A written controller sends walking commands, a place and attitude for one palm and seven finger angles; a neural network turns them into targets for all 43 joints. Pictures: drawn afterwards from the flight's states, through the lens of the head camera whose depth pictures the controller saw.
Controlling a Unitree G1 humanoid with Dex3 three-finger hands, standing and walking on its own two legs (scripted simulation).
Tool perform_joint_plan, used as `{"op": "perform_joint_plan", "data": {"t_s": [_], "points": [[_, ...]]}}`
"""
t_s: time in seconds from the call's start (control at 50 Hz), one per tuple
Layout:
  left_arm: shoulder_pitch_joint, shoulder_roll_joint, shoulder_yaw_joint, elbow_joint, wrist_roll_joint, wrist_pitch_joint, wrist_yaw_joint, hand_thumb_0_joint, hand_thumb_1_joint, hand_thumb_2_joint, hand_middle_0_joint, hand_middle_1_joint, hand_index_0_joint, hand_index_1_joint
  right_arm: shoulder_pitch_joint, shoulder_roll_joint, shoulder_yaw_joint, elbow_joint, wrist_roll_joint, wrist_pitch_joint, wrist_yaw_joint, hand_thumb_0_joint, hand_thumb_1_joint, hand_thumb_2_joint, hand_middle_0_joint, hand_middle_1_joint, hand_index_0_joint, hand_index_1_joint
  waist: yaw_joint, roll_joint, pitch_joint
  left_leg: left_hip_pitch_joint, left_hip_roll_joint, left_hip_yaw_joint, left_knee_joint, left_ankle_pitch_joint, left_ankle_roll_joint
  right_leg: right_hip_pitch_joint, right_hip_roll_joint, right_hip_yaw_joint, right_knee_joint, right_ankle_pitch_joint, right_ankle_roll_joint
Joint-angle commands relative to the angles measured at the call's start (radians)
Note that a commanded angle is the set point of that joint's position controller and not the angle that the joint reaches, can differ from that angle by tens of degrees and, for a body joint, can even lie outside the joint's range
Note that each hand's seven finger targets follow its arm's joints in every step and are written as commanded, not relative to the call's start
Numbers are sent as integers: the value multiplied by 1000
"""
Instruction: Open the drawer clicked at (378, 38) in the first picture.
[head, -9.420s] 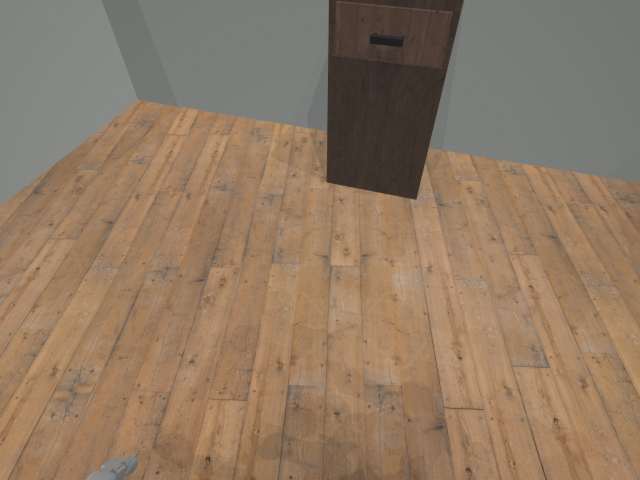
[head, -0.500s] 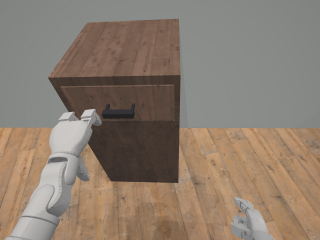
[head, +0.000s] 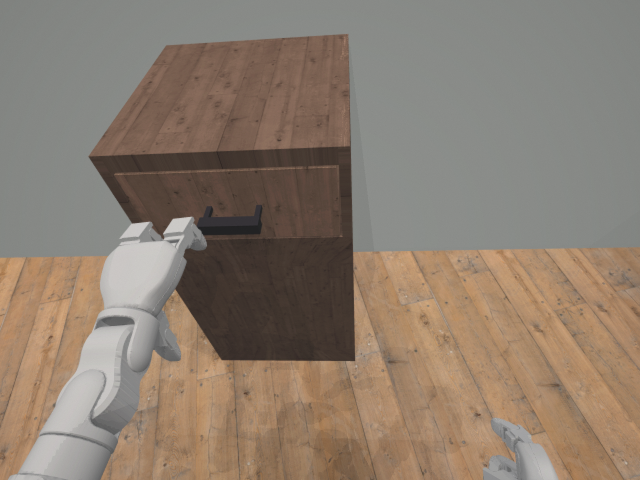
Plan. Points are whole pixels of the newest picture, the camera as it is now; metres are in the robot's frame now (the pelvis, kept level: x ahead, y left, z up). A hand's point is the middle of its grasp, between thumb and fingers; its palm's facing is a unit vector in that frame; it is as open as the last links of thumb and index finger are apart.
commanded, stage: move the hooked fingers above the handle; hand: left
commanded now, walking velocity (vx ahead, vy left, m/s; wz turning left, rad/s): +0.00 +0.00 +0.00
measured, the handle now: (231, 217) +0.55 +0.26 -0.04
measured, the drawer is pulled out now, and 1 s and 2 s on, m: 0.00 0.00 0.00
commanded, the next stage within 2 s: none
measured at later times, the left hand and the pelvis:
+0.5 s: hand (191, 261) +0.37 +0.24 +0.06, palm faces +0.01 -0.04 -1.00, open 13.9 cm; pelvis +0.01 +0.00 -0.01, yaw +0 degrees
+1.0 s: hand (199, 240) +0.43 +0.25 +0.04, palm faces -0.04 -0.03 -1.00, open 13.9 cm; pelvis +0.01 +0.01 -0.01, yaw +0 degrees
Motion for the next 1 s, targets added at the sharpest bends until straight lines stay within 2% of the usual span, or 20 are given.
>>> {"op": "perform_joint_plan", "data": {"t_s": [0.0, 0.1, 0.16, 0.2, 0.24, 0.3, 0.36, 0.44, 0.5, 0.56, 0.6, 0.66, 0.72, 0.74, 0.78, 0.82, 0.86, 0.9, 0.94, 0.98], "points": [[-255, 194, 105, -182, 1, 19, 16, 0, -500, 300, -300, -1200, -300, -1200, -130, -96, -24, -163, 3, -44, -11, 0, -900, -900, 200, 300, 200, 300, -6, -89, -249, 129, -45, -4, -50, 204, 29, 79, 44, 19, -80, 226, -23], [-338, 201, 93, -76, 10, 16, -17, 0, -500, 300, -300, -1200, -300, -1200, -124, -97, -13, -153, 6, -41, -27, 0, -900, -900, 200, 300, 200, 300, -22, -134, -186, 98, -51, 5, -50, 150, 35, 46, 42, 22, -95, 191, -16], [-420, 253, 130, -68, 23, -23, -14, 0, -500, 300, -300, -1200, -300, -1200, -105, -101, -18, -147, -1, -47, -34, 0, -900, -900, 200, 300, 200, 300, -19, -99, -235, 108, -55, 1, -38, 158, 35, 54, 42, 28, -86, 195, -19], [-447, 235, 119, -67, 31, -48, -4, 0, -500, 300, -300, -1200, -300, -1200, -93, -93, -23, -142, -3, -50, -35, 0, -900, -900, 200, 300, 200, 300, -19, -61, -276, 127, -57, -1, -19, 200, 37, 53, 43, 27, -64, 243, -24], [-484, 222, 107, -38, 30, -65, 7, 0, -500, 300, -300, -1200, -300, -1200, -79, -92, -27, -133, -1, -54, -36, 0, -900, -900, 200, 300, 200, 300, -32, -47, -273, 123, -56, 0, -5, 202, 35, 28, 44, 26, -58, 250, -24], [-533, 214, 100, 55, 34, -67, 17, 0, -500, 300, -300, -1200, -300, -1200, -53, -97, -30, -118, 2, -55, -37, 0, -900, -900, 200, 300, 200, 300, -46, -86, -252, 87, -57, 0, 7, 192, 36, 6, 46, 22, -50, 248, -22], [-579, 251, 125, 121, 46, -60, 26, 0, -500, 300, -300, -1200, -300, -1200, -28, -108, -38, -107, 0, -50, -37, 0, -900, -900, 200, 300, 200, 300, -46, -82, -297, 75, -56, 1, 19, 212, 35, 14, 48, 21, -34, 268, -23], [-595, 229, 107, 115, 45, -65, 34, 0, -500, 300, -300, -1200, -300, -1200, -4, -109, -51, -114, 0, -45, -29, 0, -900, -900, 200, 300, 200, 300, -41, -64, -375, 91, -53, 0, 43, 290, 37, 29, 50, 18, 2, 353, -29], [-599, 205, 92, 159, 38, -66, 33, 0, -500, 300, -300, -1200, -300, -1200, 20, -115, -58, -112, 2, -41, -23, 0, -900, -900, 200, 300, 200, 300, -51, -82, -355, 74, -48, -5, 52, 294, 38, 5, 52, 14, 11, 358, -28], [-572, 273, 162, 198, 43, -65, 41, 0, -500, 300, -300, -1200, -300, -1200, 38, -125, -63, -110, 0, -31, -25, 0, -900, -900, 200, 300, 200, 300, -40, -119, -380, 40, -50, -3, 59, 304, 40, 39, 55, 16, 20, 379, -27], [-624, 266, 146, 249, 48, -64, 45, 0, -500, 300, -300, -1200, -300, -1200, 50, -124, -61, -98, 4, -28, -26, 0, -900, -900, 200, 300, 200, 300, -57, -132, -334, 20, -47, 3, 60, 273, 42, 5, 52, 16, 17, 366, -23], [-669, 324, 192, 274, 62, -75, 58, 0, -500, 300, -300, -1200, -300, -1200, 70, -129, -66, -93, 3, -23, -29, 0, -900, -900, 200, 300, 200, 300, -54, -110, -367, 9, -48, 1, 67, 286, 43, 17, 54, 20, 27, 366, -26], [-730, 324, 180, 296, 72, -98, 70, 0, -500, 300, -300, -1200, -300, -1200, 94, -126, -73, -86, 3, -24, -31, 0, -900, -900, 200, 300, 200, 300, -67, -65, -394, 18, -48, 2, 81, 287, 43, -12, 56, 22, 39, 360, -27], [-748, 293, 151, 289, 72, -105, 72, 0, -500, 300, -300, -1200, -300, -1200, 102, -125, -76, -84, 2, -26, -28, 0, -900, -900, 200, 300, 200, 300, -77, -40, -403, 36, -46, 1, 88, 306, 43, -30, 58, 19, 43, 368, -29], [-760, 293, 152, 301, 70, -117, 76, 0, -500, 300, -300, -1200, -300, -1200, 121, -130, -85, -79, 1, -27, -25, 0, -900, -900, 200, 300, 200, 300, -86, -32, -423, 50, -41, -4, 100, 319, 43, -51, 62, 16, 47, 357, -30], [-781, 259, 117, 364, 68, -117, 73, 0, -500, 300, -300, -1200, -300, -1200, 140, -132, -85, -67, 0, -24, -24, 0, -900, -900, 200, 300, 200, 300, -106, -60, -400, 38, -40, -6, 108, 300, 44, -82, 64, 12, 47, 345, -27], [-811, 263, 111, 424, 67, -118, 67, 0, -500, 300, -300, -1200, -300, -1200, 155, -139, -84, -60, 2, -21, -22, 0, -900, -900, 200, 300, 200, 300, -120, -79, -367, 11, -39, -9, 108, 278, 43, -102, 64, 9, 44, 321, -28], [-854, 294, 126, 443, 76, -126, 69, 0, -500, 300, -300, -1200, -300, -1200, 169, -143, -87, -56, 1, -16, -21, 0, -900, -900, 200, 300, 200, 300, -115, -65, -393, 13, -38, -10, 114, 273, 44, -112, 64, 13, 51, 314, -28], [-895, 280, 109, 475, 83, -131, 74, 0, -500, 300, -300, -1200, -300, -1200, 180, -142, -86, -53, 0, -11, -21, 0, -900, -900, 200, 300, 200, 300, -127, -71, -399, 10, -38, -12, 121, 267, 45, -131, 65, 11, 53, 302, -28], [-940, 328, 144, 494, 88, -150, 84, 0, -500, 300, -300, -1200, -300, -1200, 201, -147, -87, -49, -3, -10, -21, 0, -900, -900, 200, 300, 200, 300, -126, -60, -423, -8, -38, -17, 126, 254, 45, -130, 65, 14, 61, 289, -29]]}}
